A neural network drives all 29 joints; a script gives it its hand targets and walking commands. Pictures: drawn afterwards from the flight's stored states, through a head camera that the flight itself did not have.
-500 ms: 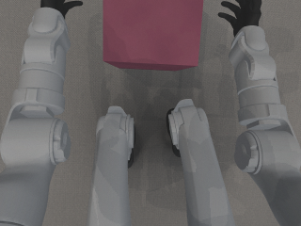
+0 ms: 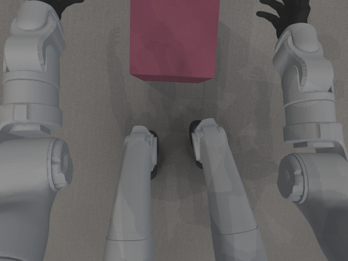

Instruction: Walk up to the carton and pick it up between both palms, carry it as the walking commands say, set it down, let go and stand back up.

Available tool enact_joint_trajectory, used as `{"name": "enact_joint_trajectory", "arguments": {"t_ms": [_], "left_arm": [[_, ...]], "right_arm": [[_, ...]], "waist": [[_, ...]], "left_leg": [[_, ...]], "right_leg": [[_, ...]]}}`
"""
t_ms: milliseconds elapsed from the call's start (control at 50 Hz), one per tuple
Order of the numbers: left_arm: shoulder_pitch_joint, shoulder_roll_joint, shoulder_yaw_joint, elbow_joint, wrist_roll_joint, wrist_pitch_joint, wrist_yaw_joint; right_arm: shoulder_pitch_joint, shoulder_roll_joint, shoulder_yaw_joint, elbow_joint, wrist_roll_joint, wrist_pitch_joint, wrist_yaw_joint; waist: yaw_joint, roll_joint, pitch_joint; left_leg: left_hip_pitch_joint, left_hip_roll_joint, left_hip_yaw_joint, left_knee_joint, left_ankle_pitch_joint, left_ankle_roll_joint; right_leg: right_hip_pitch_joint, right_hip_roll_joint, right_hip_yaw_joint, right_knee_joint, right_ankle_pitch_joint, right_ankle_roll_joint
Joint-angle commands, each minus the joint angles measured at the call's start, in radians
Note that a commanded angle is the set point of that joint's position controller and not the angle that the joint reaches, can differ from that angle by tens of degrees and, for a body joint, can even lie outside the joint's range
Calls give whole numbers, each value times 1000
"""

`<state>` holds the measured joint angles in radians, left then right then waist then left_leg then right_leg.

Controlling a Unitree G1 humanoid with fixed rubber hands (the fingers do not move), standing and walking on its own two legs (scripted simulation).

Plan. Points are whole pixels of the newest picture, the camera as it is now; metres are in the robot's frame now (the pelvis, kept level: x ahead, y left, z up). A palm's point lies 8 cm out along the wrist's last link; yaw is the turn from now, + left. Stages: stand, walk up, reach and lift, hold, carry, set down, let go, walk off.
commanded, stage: set down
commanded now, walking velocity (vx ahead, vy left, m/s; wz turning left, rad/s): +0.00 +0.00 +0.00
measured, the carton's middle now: (173, 34) +0.57 -0.03 -0.44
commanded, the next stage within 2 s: let go in 0.24 s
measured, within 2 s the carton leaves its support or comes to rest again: neither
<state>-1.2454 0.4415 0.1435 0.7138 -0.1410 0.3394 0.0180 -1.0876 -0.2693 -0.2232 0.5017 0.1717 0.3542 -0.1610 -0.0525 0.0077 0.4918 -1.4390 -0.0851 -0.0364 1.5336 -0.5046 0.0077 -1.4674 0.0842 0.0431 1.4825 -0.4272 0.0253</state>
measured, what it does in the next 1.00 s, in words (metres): rises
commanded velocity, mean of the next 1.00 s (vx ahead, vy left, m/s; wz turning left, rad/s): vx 0.00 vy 0.00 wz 0.00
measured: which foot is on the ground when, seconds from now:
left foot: down 0.00-1.00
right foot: down 0.00-1.00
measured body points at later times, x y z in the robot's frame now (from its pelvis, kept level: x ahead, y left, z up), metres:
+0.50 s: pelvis +0.05 +0.00 +0.09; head +0.32 +0.00 +0.46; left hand +0.53 +0.20 -0.01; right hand +0.50 -0.20 -0.02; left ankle +0.10 +0.10 -0.55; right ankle +0.13 -0.12 -0.55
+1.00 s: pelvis +0.16 +0.00 +0.17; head +0.27 +0.00 +0.61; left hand +0.41 +0.22 +0.08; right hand +0.38 -0.22 +0.08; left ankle +0.10 +0.10 -0.55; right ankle +0.13 -0.12 -0.55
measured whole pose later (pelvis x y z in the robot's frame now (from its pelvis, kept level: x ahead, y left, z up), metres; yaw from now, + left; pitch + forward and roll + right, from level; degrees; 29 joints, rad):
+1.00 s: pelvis +0.16 +0.00 +0.17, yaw +0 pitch +21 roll +0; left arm -0.03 0.17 0.11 0.58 0.05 0.00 -0.01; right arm 0.07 -0.15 -0.07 0.50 0.01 0.00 0.05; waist -0.04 0.00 -0.15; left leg -0.61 -0.06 -0.07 0.59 -0.34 0.02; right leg -0.66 0.05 0.08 0.60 -0.30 0.00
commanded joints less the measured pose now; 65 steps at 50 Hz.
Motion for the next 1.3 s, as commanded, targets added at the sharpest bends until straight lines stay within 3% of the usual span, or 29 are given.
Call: {"name": "enact_joint_trajectory", "arguments": {"t_ms": [0, 60, 80, 120, 140, 160, 220, 280, 340, 400, 420, 440, 480, 500, 520, 560, 580, 640, 680, 760, 840, 860, 900, 980, 1020, 1160, 1240, 1260, 1280], "left_arm": [[-274, 206, 54, -205, 13, -50, -15], [-299, 198, 22, -200, -4, -40, -30], [-305, 203, 29, -147, -2, -33, -36], [-245, 172, 45, 52, 18, -33, -59], [-223, 161, 42, 60, 21, -44, -67], [-223, 164, 50, 82, 43, -66, -73], [-200, 74, 60, 112, 73, -146, -87], [-148, 0, 96, 213, 160, -198, -88], [21, -10, 149, 278, 242, -211, -58], [225, -57, 152, 208, 304, -215, -17], [281, -82, 160, 147, 315, -218, -3], [274, -88, 157, 79, 305, -232, 11], [307, -74, 131, -125, 280, -253, 28], [347, -106, 93, -219, 237, -266, 29], [323, -89, 82, -324, 217, -279, 36], [387, -95, 51, -395, 170, -285, 24], [436, -111, 17, -407, 146, -284, 15], [700, -123, 29, -325, 176, -280, 2], [853, -160, 8, -266, 183, -282, -8], [1054, -189, 16, -166, 203, -306, -22], [1129, -172, 18, -188, 204, -345, -29], [1158, -165, -6, -226, 199, -356, -29], [1189, -160, -5, -262, 192, -370, -30], [1282, -158, -28, -341, 171, -379, -35], [1346, -161, -30, -365, 169, -377, -29], [1421, -144, -58, -371, 145, -315, -44], [1416, -137, -73, -366, 131, -276, -63], [1418, -132, -81, -364, 140, -261, -69], [1424, -140, -90, -350, 129, -255, -73]], "right_arm": [[-261, -120, 3, -201, 13, -38, -7], [-255, -99, 19, -161, 11, -26, -9], [-263, -124, -6, -128, -11, -19, -8], [-211, -74, -13, 71, -42, -22, 4], [-194, -70, -31, 74, -61, -35, 6], [-213, -42, -27, 62, -70, -56, 8], [-180, -8, -63, 108, -113, -145, 25], [-125, 7, -105, 263, -204, -193, 58], [-25, 4, -133, 259, -274, -223, 81], [188, 33, -89, 273, -280, -236, 122], [248, -12, -106, 233, -285, -247, 134], [259, 1, -83, 199, -284, -257, 144], [271, -26, -56, 14, -245, -281, 149], [336, -35, -35, -52, -234, -293, 153], [326, -38, -9, -110, -211, -298, 153], [419, -57, 32, -130, -196, -291, 161], [478, -55, 34, -148, -198, -293, 164], [694, -44, 49, -144, -197, -296, 171], [822, -4, 74, -93, -176, -304, 190], [980, 35, 104, -91, -153, -336, 208], [1103, 55, 130, -57, -158, -362, 211], [1151, 50, 127, -72, -165, -368, 209], [1156, 43, 140, -117, -164, -387, 209], [1263, 19, 138, -181, -174, -397, 204], [1317, -3, 130, -203, -176, -398, 204], [1305, -44, 163, -184, -152, -335, 238], [1273, -51, 178, -207, -151, -295, 245], [1280, -54, 186, -196, -145, -280, 247], [1271, -65, 167, -216, -159, -272, 246]], "waist": [[32, 33, -2070], [18, 54, -2015], [-2, 43, -1978], [-16, 37, -1729], [-30, 15, -1725], [-17, 20, -1685], [-45, 35, -1529], [-35, 64, -1252], [-6, 51, -1192], [39, 85, -1296], [26, 112, -1363], [40, 71, -1366], [28, 56, -1489], [-10, 29, -1562], [-5, 42, -1616], [-20, 6, -1599], [-40, -10, -1573], [-17, -5, -1469], [8, 34, -1336], [40, 15, -1205], [28, -19, -1099], [5, -28, -1056], [19, -38, -1006], [-3, -19, -939], [1, 31, -900], [50, 98, -603], [47, 15, -506], [51, 42, -469], [29, 0, -455]], "left_leg": [[575, -7, 23, -286, 348, 1], [645, -1, 13, -353, 326, 4], [633, 1, 21, -372, 271, -3], [557, 17, 10, -436, 176, 0], [566, 21, 1, -459, 161, 0], [545, 15, 12, -447, 198, 3], [489, 16, -5, -479, 289, -5], [358, 33, -5, -534, 214, -25], [440, 45, -13, -617, 211, -27], [578, 33, 4, -674, 297, -42], [637, 29, 12, -688, 332, -46], [655, 38, -5, -695, 399, -43], [770, 39, -11, -684, 529, -39], [822, 38, -17, -676, 612, -32], [861, 43, -23, -672, 690, -31], [838, 39, -19, -680, 748, -33], [862, 43, -27, -690, 767, -31], [824, 34, -19, -730, 760, -36], [847, 29, -22, -772, 808, -39], [853, 26, -15, -840, 807, -27], [823, 28, -10, -923, 699, -12], [870, 29, -6, -942, 666, -9], [942, 31, -13, -963, 737, -13], [1124, 33, -19, -1012, 775, -13], [1223, 33, -22, -1037, 818, -20], [1314, 58, -27, -1130, 643, -36], [1271, 61, -9, -1176, 424, -23], [1237, 65, -7, -1198, 356, -18], [1222, 68, -5, -1201, 339, -14]], "right_leg": [[752, 1, -37, -231, 350, 24], [760, -5, -33, -306, 314, 19], [751, -6, -38, -333, 256, 22], [670, -21, -41, -404, 156, 14], [704, -24, -44, -419, 149, 12], [698, -25, -42, -423, 185, 16], [642, -29, -44, -435, 301, 12], [481, -42, -43, -472, 214, 10], [496, -32, -62, -526, 182, 20], [643, -29, -69, -564, 246, 18], [692, -28, -64, -583, 276, 9], [692, -28, -61, -576, 310, 4], [764, -24, -46, -586, 428, -3], [852, -22, -33, -599, 514, -13], [888, -23, -22, -594, 587, -12], [996, -33, 4, -600, 724, -21], [997, -31, -6, -603, 739, -19], [1087, -51, 20, -641, 805, -8], [1029, -58, 17, -685, 815, -3], [1081, -67, 22, -746, 882, 19], [1216, -81, 35, -800, 926, 28], [1231, -77, 39, -822, 886, 26], [1226, -67, 31, -854, 895, 19], [1278, -55, 30, -926, 878, 12], [1279, -44, 26, -967, 812, 4], [1276, -31, -21, -1061, 427, -24], [1357, -31, -39, -1073, 321, -30], [1384, -28, -39, -1071, 295, -32], [1399, -23, -46, -1060, 304, -25]]}}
